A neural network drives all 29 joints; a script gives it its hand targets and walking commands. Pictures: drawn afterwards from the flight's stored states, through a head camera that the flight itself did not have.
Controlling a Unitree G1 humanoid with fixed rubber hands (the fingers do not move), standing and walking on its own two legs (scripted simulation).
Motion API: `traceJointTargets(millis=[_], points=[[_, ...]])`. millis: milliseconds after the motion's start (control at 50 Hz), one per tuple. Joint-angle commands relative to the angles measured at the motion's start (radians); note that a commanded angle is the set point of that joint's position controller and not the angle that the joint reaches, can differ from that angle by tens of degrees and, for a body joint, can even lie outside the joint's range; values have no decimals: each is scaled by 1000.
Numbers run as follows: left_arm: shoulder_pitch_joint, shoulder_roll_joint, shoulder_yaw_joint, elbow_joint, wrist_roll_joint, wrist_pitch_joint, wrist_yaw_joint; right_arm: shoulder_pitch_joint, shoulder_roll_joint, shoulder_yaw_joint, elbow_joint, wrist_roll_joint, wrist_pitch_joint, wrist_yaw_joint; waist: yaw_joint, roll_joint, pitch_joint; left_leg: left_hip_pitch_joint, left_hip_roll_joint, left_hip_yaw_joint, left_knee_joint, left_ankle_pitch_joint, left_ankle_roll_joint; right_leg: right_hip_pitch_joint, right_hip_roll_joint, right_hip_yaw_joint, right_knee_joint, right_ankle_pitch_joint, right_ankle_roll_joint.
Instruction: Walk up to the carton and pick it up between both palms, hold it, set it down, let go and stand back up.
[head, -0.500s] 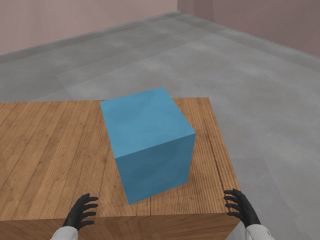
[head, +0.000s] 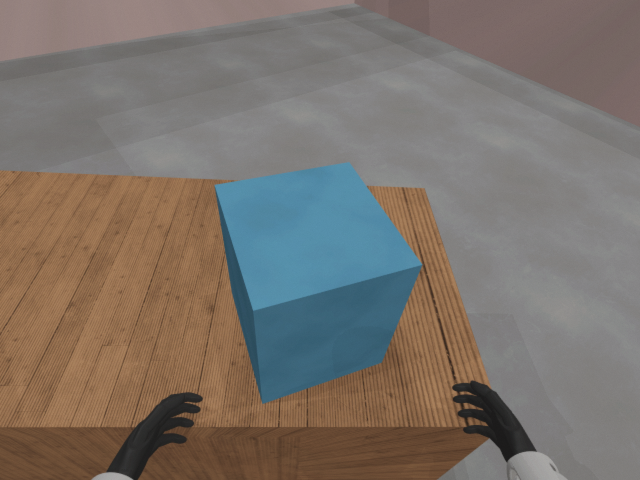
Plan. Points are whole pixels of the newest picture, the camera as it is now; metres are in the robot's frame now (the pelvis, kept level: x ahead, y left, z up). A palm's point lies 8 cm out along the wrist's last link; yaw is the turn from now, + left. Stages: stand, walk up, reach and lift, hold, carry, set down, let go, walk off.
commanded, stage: stand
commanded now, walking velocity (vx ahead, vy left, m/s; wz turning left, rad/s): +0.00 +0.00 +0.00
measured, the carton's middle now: (306, 282) +0.39 +0.03 +0.02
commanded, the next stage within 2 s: none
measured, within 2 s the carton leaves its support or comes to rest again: neither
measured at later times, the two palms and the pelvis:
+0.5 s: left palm (133, 461) +0.16 +0.22 -0.04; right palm (509, 445) +0.19 -0.23 -0.03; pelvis -0.01 +0.01 -0.01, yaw +1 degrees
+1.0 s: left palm (135, 461) +0.16 +0.22 -0.04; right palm (511, 447) +0.19 -0.23 -0.03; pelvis -0.02 +0.00 -0.01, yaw +0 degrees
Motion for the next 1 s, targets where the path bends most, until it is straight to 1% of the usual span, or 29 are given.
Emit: traceJointTargets(millis=[0, 40, 60, 100, 140, 180, 220, 260, 280, 300, 320, 340, 400, 420, 460, 520, 540, 580, 640, 680, 760, 800, 820, 840, 900, 920, 940, 960, 980], points=[[-84, 205, 168, 92, 17, 72, 93, -59, -262, -116, 27, -17, 50, -58, -31, 31, 21, 42, 71, -91, -100, 5, 65, -112, -63, 70, -126, 51, -47], [-85, 203, 155, 84, 20, 66, 94, -43, -265, -106, 41, -21, 66, -60, -19, 4, 85, 22, 76, -105, -121, -24, 72, -127, -53, 63, -135, -18, -37], [-77, 229, 160, 90, 22, 64, 100, -6, -263, -110, 51, -8, 65, -51, -51, -38, 60, 4, 89, -126, -133, -93, 80, -128, -55, 46, -131, -33, -49], [-64, 190, 149, 105, 15, 76, 97, -69, -287, -124, 33, -29, 62, -57, -14, 46, 63, 3, 79, -111, -158, -186, 72, -126, -51, 43, -111, -31, -44], [-71, 231, 160, 108, 13, 69, 89, -63, -288, -123, 45, -22, 53, -55, -18, 93, 108, -86, 78, -156, -199, -307, 72, -120, -36, 40, -90, -69, -52], [-77, 240, 160, 103, 27, 68, 92, -64, -288, -126, 54, -23, 64, -49, -17, 42, 133, -105, 82, -141, -202, -367, 75, -155, -33, 47, -112, -153, -50], [-67, 257, 159, 112, 30, 68, 100, -40, -275, -137, 60, -7, 62, -43, -53, 6, 85, -55, 77, -129, -139, -300, 70, -189, -46, 78, -129, -228, -67], [-87, 220, 161, 103, 31, 57, 99, -89, -271, -132, 69, -27, 56, -45, -18, 63, 20, -40, 92, -158, -153, -287, 77, -126, -41, 45, -85, -121, -57], [-70, 217, 153, 117, 26, 65, 100, -59, -282, -134, 54, -25, 54, -50, -35, 68, 60, -71, 77, -133, -186, -324, 77, -123, -26, 11, -61, -113, -56], [-63, 245, 158, 123, 24, 59, 100, -63, -276, -134, 64, -31, 52, -48, -14, 24, 69, -88, 65, -141, -173, -296, 74, -146, -25, 32, -72, -111, -54], [-60, 218, 147, 112, 29, 57, 95, -105, -274, -131, 55, -22, 54, -55, -24, 51, 83, -56, 83, -134, -154, -269, 82, -163, -43, 47, -95, -105, -66], [-63, 247, 155, 116, 21, 50, 97, -50, -256, -130, 45, -18, 59, -56, -27, -11, 104, -66, 79, -134, -129, -189, 80, -161, -55, 63, -116, -78, -58], [-87, 258, 163, 120, 34, 45, 96, -44, -282, -134, 66, -11, 63, -55, -45, 9, 105, -72, 54, -126, -117, -238, 78, -185, -39, 63, -123, -181, -65], [-74, 227, 149, 128, 19, 44, 93, -103, -280, -133, 39, -26, 57, -55, -22, 78, 97, -59, 66, -137, -117, -270, 87, -181, -50, 55, -108, -114, -65], [-102, 232, 146, 104, 23, 47, 87, -74, -280, -137, 47, -10, 52, -50, -36, -15, 57, -48, 62, -113, -102, -227, 75, -159, -57, 72, -127, -138, -64], [-123, 253, 150, 103, 30, 46, 97, -96, -250, -119, 44, -7, 49, -57, -54, 21, -37, 28, 71, -98, -59, -113, 76, -120, -69, 72, -102, -10, -65], [-116, 251, 166, 106, 20, 49, 96, -87, -287, -113, 57, -12, 57, -57, -32, 51, 24, -16, 51, -72, -77, -145, 66, -134, -48, 64, -97, 7, -58], [-85, 247, 152, 122, 18, 39, 100, -54, -278, -126, 47, -15, 57, -62, -57, -5, 81, -22, 65, -110, -91, -121, 77, -175, -53, 63, -118, -70, -61], [-78, 239, 152, 126, 16, 47, 97, -60, -283, -125, 40, -12, 56, -56, -42, 13, 51, -28, 78, -131, -123, -209, 82, -141, -44, 42, -71, -90, -58], [-68, 264, 157, 134, 13, 51, 98, -66, -281, -126, 27, -16, 57, -58, -35, -33, 92, -63, 61, -114, -117, -249, 77, -168, -47, 64, -103, -142, -69], [-82, 260, 159, 135, 18, 39, 95, -57, -277, -113, 54, -15, 49, -59, -44, 48, 122, -96, 60, -121, -125, -330, 78, -176, -41, 79, -89, -173, -61], [-105, 263, 163, 132, 33, 44, 101, -80, -269, -121, 43, -5, 49, -57, -58, -5, 37, -42, 63, -116, -95, -256, 75, -176, -65, 105, -123, -245, -80], [-95, 279, 166, 136, 30, 44, 97, -90, -282, -124, 48, -2, 55, -54, -43, 33, 64, -40, 56, -108, -58, -191, 75, -197, -75, 118, -133, -228, -81], [-109, 287, 166, 136, 42, 37, 107, -63, -270, -126, 66, -13, 59, -60, -41, -21, 52, -13, 37, -92, -34, -107, 73, -181, -78, 125, -142, -210, -84], [-111, 260, 156, 129, 19, 36, 103, -78, -268, -121, 56, -13, 52, -58, -58, 20, 75, -10, 73, -119, -46, -105, 86, -210, -75, 106, -124, -100, -75], [-110, 256, 156, 138, 14, 36, 102, -62, -261, -121, 55, -5, 49, -52, -73, -16, 47, 8, 76, -123, -85, -159, 80, -199, -66, 102, -109, -131, -77], [-96, 226, 149, 132, 7, 35, 98, -89, -275, -127, 34, -25, 52, -63, -45, 20, 62, -35, 71, -132, -69, -188, 83, -171, -65, 100, -95, -89, -69], [-124, 244, 145, 116, 14, 35, 98, -81, -279, -122, 36, -10, 57, -62, -58, -36, 76, -59, 71, -151, -93, -162, 84, -167, -63, 87, -105, -101, -75], [-126, 232, 149, 113, 22, 37, 93, -103, -298, -136, 29, -9, 54, -64, -49, -12, 72, -32, 54, -115, -64, -132, 81, -197, -66, 99, -124, -131, -87]])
